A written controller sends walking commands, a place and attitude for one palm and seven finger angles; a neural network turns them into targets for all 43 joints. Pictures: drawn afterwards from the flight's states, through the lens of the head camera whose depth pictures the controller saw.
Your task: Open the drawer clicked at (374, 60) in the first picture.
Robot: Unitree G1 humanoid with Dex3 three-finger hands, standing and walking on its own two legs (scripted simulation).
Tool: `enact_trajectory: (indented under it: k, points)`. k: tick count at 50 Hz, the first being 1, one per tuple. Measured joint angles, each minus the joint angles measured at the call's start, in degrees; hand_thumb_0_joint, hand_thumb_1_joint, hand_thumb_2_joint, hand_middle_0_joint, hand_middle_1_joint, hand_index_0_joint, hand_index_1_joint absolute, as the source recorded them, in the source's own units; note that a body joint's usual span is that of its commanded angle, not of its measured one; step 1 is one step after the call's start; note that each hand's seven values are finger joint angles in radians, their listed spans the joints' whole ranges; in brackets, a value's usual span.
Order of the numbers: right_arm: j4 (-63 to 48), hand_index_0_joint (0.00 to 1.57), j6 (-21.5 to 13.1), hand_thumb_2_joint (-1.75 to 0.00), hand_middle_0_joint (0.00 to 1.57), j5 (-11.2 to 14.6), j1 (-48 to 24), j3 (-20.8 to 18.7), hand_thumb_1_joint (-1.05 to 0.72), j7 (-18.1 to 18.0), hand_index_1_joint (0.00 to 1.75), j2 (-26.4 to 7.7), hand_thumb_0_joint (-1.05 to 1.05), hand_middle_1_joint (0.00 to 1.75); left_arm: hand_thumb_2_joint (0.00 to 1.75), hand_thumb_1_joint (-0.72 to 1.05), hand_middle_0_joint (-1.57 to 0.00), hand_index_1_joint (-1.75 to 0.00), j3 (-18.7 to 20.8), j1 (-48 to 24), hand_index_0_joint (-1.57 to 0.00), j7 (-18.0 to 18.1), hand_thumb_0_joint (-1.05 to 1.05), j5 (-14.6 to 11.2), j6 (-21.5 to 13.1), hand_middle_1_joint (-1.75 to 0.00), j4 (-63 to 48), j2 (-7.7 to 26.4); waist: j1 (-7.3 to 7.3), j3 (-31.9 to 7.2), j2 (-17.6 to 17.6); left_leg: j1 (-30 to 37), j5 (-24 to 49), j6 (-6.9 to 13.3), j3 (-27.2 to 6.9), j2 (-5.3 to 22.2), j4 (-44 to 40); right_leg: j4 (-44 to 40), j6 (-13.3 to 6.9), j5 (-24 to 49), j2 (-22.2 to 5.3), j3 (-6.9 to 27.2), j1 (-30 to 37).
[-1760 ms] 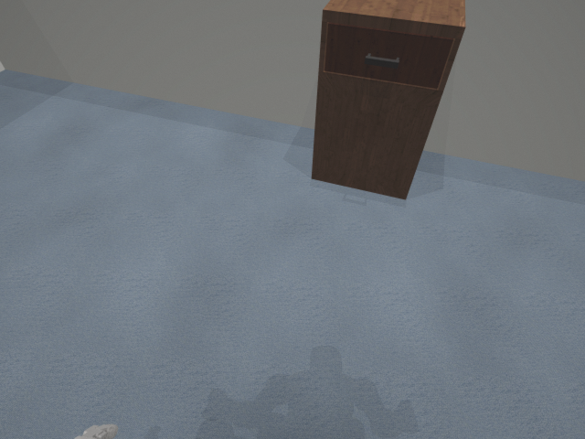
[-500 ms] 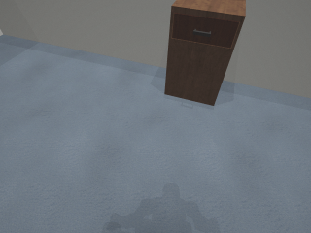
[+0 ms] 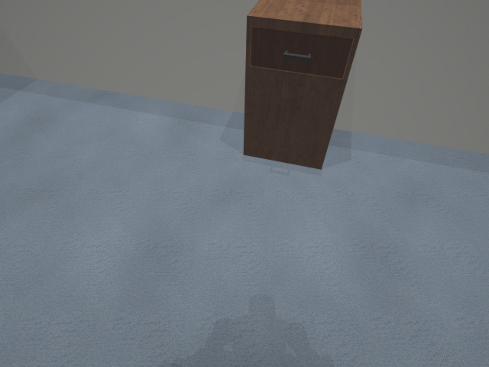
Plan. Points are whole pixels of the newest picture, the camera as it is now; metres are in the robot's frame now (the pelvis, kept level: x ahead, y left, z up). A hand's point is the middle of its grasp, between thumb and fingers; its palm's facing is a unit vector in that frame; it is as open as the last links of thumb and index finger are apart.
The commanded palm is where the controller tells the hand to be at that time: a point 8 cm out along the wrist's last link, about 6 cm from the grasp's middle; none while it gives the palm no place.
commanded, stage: walk to a spot facing it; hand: left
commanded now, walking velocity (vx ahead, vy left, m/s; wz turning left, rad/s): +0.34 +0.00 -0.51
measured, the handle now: (297, 55) +1.40 -0.13 -0.09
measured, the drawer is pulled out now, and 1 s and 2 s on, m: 0.00 0.00 0.00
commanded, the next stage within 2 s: turn to face it in 1.22 s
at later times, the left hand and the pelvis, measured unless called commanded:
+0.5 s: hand out of the picture +0.11 +0.16 -0.17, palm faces -0.06 -0.99 -0.15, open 7.3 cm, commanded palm none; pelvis +0.17 -0.01 +0.00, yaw -10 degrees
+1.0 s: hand (242, 199) +0.58 +0.05 -0.16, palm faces -0.45 -0.86 -0.24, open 7.3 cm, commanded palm none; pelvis +0.37 -0.07 -0.02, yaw -26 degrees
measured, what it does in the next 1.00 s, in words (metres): walks ahead, turning right: left foot, then right foot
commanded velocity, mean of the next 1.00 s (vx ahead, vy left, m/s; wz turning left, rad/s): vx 0.35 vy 0.00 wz -0.39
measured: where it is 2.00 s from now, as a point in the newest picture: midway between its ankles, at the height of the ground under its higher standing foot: (285, 294)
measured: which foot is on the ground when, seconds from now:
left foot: down 0.00-0.12, up 0.14-0.52, down 0.54-0.98, up 1.00-1.00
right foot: down 0.00-0.54, up 0.56-0.96, down 0.98-1.00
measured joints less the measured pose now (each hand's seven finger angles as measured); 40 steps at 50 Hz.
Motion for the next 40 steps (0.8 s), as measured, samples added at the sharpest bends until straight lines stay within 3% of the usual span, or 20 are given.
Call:
enact_trajectory:
  k: [3,5,7,10,13,16,20,26,28,30,32,35,40]
  points:
    - [-0.64,0.20,-0.84,-0.89,0.20,-0.06,2.37,-0.62,-0.91,-0.07,0.30,1.36,0.01,0.30,0.90,0.91,-0.20,-0.30,0.71,2.27,-0.20,-0.70,0.00,0.09,0.17,-0.30,-0.45,-1.90,-0.15,0.72,0.32,1.26,-1.91,-0.58,2.18,1.11,0.80,6.88,0.17,-3.86,-0.99,-3.22,-3.26]
    - [-0.50,0.20,-1.05,-0.89,0.20,-0.12,3.96,-0.86,-0.91,-0.18,0.30,1.68,0.01,0.30,0.90,0.91,-0.20,-0.30,1.00,3.08,-0.20,-1.10,0.00,0.16,-0.43,-0.30,-0.96,-3.23,-0.38,1.55,1.27,1.52,-3.92,-1.49,2.84,2.43,3.04,4.09,0.14,-2.13,-1.35,-5.53,-2.86]
    - [0.14,0.20,-0.56,-0.89,0.20,0.13,5.46,-1.11,-0.91,-0.18,0.30,1.85,0.01,0.30,0.90,0.91,-0.20,-0.30,1.14,3.56,-0.20,-0.95,0.00,0.25,-2.24,-0.30,-1.64,-4.22,-0.51,2.22,2.28,-2.38,-8.60,-1.09,2.18,3.93,13.60,2.63,-1.12,2.99,-0.62,-6.82,-2.33]
    - [1.78,0.20,0.74,-0.89,0.20,0.08,5.88,-1.36,-0.91,0.13,0.30,2.31,0.01,0.30,0.90,0.91,-0.20,-0.30,1.09,5.16,-0.21,0.44,0.00,-0.10,-4.08,-0.30,-1.91,-5.95,0.57,2.27,2.45,-10.72,-9.02,-0.71,-0.02,3.35,31.35,1.24,-2.31,1.51,0.50,-6.80,-0.06]
    - [0.97,0.20,0.67,-0.89,0.20,-0.20,4.45,-1.93,-0.91,0.51,0.30,2.87,0.01,0.30,0.90,0.91,-0.21,-0.30,0.79,7.46,-0.21,1.06,0.00,0.14,-4.39,-0.30,-0.94,-7.44,0.55,1.94,1.66,-17.18,-3.66,-1.46,0.54,3.57,35.17,-4.68,-2.21,3.01,0.80,-5.29,3.55]
    - [-1.20,0.20,0.09,-0.89,0.20,-0.14,2.36,-2.42,-0.91,0.86,0.30,3.60,0.02,0.30,0.90,0.90,-0.21,-0.30,0.61,9.19,-0.21,1.12,0.00,0.26,-4.54,-0.30,0.56,-8.48,0.06,1.70,0.95,-21.51,1.24,-2.17,0.96,4.35,31.71,-9.79,-2.05,4.34,0.81,-3.69,6.69]
    - [-3.54,0.20,-0.60,-0.89,0.20,0.04,-0.89,-2.64,-0.91,1.29,0.30,4.65,0.01,0.30,0.90,0.90,-0.21,-0.30,0.70,10.25,-0.21,1.30,0.00,0.39,-4.84,-0.30,1.90,-9.01,0.53,2.09,0.37,-23.54,4.85,-2.32,0.70,4.85,23.45,-13.33,-1.29,3.95,0.77,-1.45,10.25]
    - [-5.64,0.20,-2.47,-0.89,0.20,0.10,-4.55,-1.95,-0.91,1.28,0.30,5.82,0.01,0.30,0.90,0.90,-0.21,-0.30,1.77,10.69,-0.21,1.59,0.00,0.22,-4.63,-0.30,2.48,-7.80,1.92,2.93,-0.68,-16.64,6.63,-0.66,2.36,2.88,7.02,-8.94,0.68,-3.07,-0.13,1.33,13.62]
    - [-6.29,0.20,-3.91,-0.89,0.20,-0.36,-5.30,-1.70,-0.91,0.66,0.30,6.19,0.01,0.30,0.90,0.90,-0.21,-0.30,2.34,10.30,-0.21,1.39,0.00,-0.25,-3.98,-0.30,2.71,-7.18,1.56,3.20,-1.02,-15.09,5.52,1.50,3.14,3.02,7.86,5.77,0.00,-6.99,-0.12,1.32,8.45]
    - [-6.38,0.20,-4.53,-0.89,0.20,-0.41,-5.03,-1.31,-0.91,0.18,0.30,7.14,0.01,0.30,0.90,0.90,-0.21,-0.30,2.82,8.26,-0.21,1.24,0.00,-0.28,-3.13,-0.30,2.87,-5.87,1.16,3.70,-2.25,-13.38,3.09,1.83,5.22,3.11,10.01,23.88,-0.81,-6.51,-0.46,0.42,0.95]
    - [-5.97,0.20,-4.78,-0.89,0.20,-0.43,-3.40,-1.21,-0.91,-0.24,0.30,7.87,0.01,0.30,0.90,0.91,-0.20,-0.30,3.45,5.73,-0.20,0.82,0.00,0.07,-2.58,-0.30,2.28,-4.66,0.61,3.57,-2.75,-10.07,2.48,1.38,6.91,3.11,7.90,34.00,-0.90,-2.53,-1.69,-2.13,-5.72]
    - [-4.49,0.20,-5.10,-0.89,0.20,0.02,0.13,-2.25,-0.93,-1.35,0.30,8.00,0.00,0.30,0.90,0.91,-0.20,-0.30,4.29,1.82,-0.20,0.23,0.00,0.52,-1.93,-0.30,-0.34,-3.47,0.12,2.76,-2.60,-5.37,2.68,1.33,8.91,2.87,2.99,35.92,-0.35,2.14,-3.94,-4.95,-13.25]
    - [-1.55,0.20,-4.33,-0.89,0.20,-0.41,5.11,-3.14,-0.95,-1.34,0.30,5.07,-0.01,0.30,0.90,0.91,-0.20,-0.30,4.89,-3.94,-0.20,-0.53,0.00,0.82,-1.14,-0.30,-4.90,-3.23,-0.98,2.05,-1.36,0.87,2.03,0.96,11.82,2.58,-3.02,23.95,1.00,7.66,-7.05,-6.91,-18.65]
